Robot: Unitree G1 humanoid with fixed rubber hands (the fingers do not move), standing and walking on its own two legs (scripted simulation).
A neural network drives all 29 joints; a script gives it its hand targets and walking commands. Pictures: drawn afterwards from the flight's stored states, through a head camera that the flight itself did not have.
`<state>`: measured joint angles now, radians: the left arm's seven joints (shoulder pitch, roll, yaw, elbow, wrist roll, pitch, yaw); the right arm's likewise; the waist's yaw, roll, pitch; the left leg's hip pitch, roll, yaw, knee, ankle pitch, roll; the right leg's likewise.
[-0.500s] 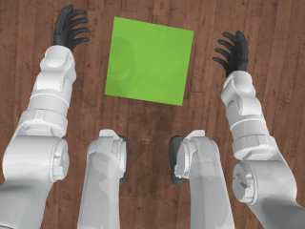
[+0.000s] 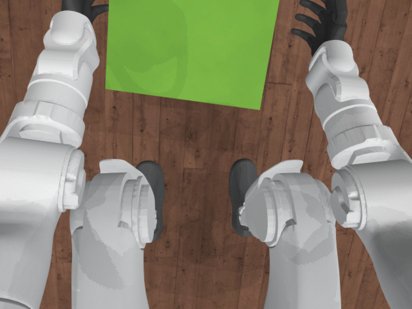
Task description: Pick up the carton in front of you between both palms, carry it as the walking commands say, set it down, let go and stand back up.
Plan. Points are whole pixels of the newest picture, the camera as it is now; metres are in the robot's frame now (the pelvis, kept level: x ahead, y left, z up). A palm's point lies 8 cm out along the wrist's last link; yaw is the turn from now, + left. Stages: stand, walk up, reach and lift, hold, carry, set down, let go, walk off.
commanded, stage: reach and lift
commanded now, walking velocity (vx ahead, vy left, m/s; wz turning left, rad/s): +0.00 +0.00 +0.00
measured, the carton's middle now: (191, 41) +0.51 +0.04 -0.24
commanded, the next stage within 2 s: none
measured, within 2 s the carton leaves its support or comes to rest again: leaves its support in 0.70 s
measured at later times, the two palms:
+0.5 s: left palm (90, 6) +0.53 +0.18 -0.17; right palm (298, 33) +0.51 -0.12 -0.16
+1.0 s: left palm out of the picture +0.50 +0.19 -0.05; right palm (332, 27) +0.49 -0.11 -0.05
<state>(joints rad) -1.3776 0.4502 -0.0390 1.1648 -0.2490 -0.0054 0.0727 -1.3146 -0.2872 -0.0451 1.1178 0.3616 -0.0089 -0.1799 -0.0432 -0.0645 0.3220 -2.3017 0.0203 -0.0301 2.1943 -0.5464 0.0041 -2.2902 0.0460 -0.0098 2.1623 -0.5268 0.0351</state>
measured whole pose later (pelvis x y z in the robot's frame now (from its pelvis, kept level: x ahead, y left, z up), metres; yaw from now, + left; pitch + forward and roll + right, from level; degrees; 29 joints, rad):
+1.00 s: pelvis +0.00 +0.00 +0.04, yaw +3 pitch +37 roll -2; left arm -1.17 0.21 0.13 0.92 -0.06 0.23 0.10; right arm -1.01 -0.04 -0.34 0.78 0.10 0.16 -0.19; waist -0.01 -0.04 0.03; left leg -2.18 -0.04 -0.04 2.08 -0.54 -0.02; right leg -2.14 0.07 0.02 2.07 -0.57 0.06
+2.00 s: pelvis +0.08 -0.01 +0.31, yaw +6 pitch +24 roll +0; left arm -0.49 -0.07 0.30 0.61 0.17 0.31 0.03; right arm -0.41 0.16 -0.36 0.54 -0.15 0.28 -0.08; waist 0.00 -0.03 -0.21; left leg -1.09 -0.04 -0.07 1.10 -0.43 -0.02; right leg -1.07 0.05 0.06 1.12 -0.47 0.01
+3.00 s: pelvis +0.11 +0.00 +0.41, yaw +6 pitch -4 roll +0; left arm -0.31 -0.16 0.28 0.34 0.31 0.65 0.00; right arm -0.30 0.16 -0.29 0.37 -0.29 0.62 0.01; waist 0.00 -0.02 0.01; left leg -0.14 -0.02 -0.07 0.42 -0.20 -0.01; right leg -0.12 0.03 0.08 0.43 -0.23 0.00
